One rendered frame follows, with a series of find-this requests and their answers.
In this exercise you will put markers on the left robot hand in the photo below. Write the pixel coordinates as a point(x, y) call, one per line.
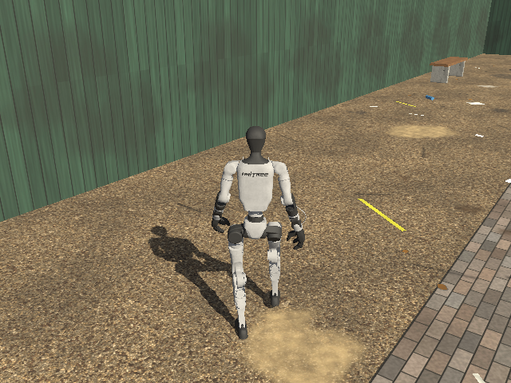
point(222, 221)

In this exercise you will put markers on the robot right upper arm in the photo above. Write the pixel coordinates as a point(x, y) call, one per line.
point(284, 182)

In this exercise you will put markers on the robot left upper arm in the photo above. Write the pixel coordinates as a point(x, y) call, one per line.
point(226, 180)

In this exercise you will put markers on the right robot hand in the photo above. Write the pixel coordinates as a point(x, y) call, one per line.
point(300, 238)

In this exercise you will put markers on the robot left forearm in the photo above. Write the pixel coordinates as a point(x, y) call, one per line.
point(218, 209)

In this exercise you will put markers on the robot right forearm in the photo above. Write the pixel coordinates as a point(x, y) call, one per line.
point(294, 215)

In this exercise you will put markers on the robot right foot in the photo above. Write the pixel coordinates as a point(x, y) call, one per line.
point(275, 299)

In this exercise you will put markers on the right robot shin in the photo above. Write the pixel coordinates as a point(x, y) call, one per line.
point(274, 271)

